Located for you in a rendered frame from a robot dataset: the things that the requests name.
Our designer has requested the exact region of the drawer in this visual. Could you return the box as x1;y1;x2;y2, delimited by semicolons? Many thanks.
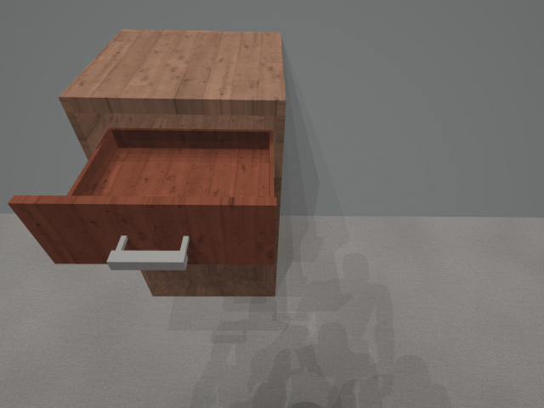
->
8;127;277;264

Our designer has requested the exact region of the handle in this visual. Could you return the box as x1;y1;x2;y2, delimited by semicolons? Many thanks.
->
107;235;190;270

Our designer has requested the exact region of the cabinet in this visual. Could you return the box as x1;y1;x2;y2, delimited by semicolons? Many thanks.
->
58;29;286;297

